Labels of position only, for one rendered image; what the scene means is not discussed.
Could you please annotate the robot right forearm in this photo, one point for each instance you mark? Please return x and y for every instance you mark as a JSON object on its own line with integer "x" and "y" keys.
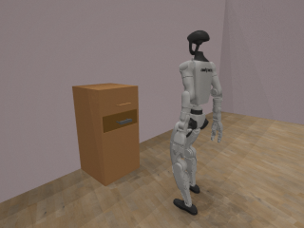
{"x": 217, "y": 108}

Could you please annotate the drawer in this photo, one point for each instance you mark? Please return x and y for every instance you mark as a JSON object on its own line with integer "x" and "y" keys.
{"x": 109, "y": 121}

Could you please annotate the robot right upper arm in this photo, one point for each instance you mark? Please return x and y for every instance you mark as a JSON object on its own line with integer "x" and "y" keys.
{"x": 216, "y": 90}

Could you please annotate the robot left upper arm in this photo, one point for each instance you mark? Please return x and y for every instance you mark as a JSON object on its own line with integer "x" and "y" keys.
{"x": 186, "y": 71}

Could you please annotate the right robot foot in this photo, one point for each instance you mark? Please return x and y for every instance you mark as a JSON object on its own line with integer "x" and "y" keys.
{"x": 194, "y": 188}

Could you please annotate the right robot hand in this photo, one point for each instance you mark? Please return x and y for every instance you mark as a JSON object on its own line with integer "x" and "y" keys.
{"x": 216, "y": 126}

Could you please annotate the humanoid robot torso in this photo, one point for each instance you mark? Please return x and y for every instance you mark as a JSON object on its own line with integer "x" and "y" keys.
{"x": 202, "y": 78}

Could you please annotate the left robot hand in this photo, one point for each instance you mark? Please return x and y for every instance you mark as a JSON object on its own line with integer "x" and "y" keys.
{"x": 180, "y": 139}

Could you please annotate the cabinet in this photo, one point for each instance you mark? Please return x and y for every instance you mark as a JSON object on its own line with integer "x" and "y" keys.
{"x": 108, "y": 156}

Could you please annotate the robot left forearm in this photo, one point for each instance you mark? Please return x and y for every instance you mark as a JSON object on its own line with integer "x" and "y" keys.
{"x": 185, "y": 112}

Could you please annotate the handle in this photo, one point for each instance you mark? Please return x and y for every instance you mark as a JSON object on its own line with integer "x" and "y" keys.
{"x": 124, "y": 105}
{"x": 124, "y": 121}

